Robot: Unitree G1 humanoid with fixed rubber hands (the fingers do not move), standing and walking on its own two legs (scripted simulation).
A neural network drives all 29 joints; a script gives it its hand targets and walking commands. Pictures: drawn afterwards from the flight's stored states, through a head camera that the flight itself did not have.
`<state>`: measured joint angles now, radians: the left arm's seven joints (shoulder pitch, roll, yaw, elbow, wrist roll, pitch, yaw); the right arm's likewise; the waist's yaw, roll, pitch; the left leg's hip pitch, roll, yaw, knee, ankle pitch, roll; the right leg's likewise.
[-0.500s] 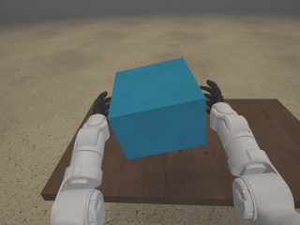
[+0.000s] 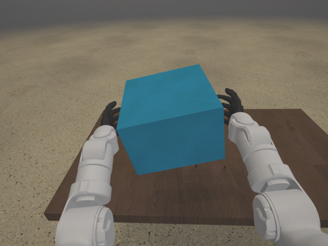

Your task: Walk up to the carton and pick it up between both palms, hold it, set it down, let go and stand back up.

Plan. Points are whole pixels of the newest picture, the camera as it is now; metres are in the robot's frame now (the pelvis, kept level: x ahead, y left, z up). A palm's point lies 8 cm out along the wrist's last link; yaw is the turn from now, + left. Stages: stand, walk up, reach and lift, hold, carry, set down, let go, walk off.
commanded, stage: hold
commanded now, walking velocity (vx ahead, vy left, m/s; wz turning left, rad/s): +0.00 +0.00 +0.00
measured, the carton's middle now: (170, 115) +0.43 +0.01 +0.18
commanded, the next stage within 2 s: none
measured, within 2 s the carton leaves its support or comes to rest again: neither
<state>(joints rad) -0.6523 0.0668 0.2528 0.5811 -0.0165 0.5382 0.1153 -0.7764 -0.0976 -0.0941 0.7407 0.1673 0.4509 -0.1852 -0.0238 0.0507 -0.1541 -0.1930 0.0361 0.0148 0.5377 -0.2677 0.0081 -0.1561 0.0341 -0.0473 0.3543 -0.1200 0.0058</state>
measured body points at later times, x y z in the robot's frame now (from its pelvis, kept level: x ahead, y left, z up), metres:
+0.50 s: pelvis +0.00 +0.00 +0.00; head -0.09 +0.00 +0.44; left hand +0.38 +0.17 +0.18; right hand +0.39 -0.15 +0.20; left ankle +0.02 +0.10 -0.74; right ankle +0.05 -0.12 -0.74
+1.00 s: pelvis +0.00 +0.00 +0.00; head -0.09 +0.00 +0.44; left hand +0.37 +0.17 +0.18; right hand +0.38 -0.15 +0.20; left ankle +0.02 +0.10 -0.74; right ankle +0.05 -0.12 -0.74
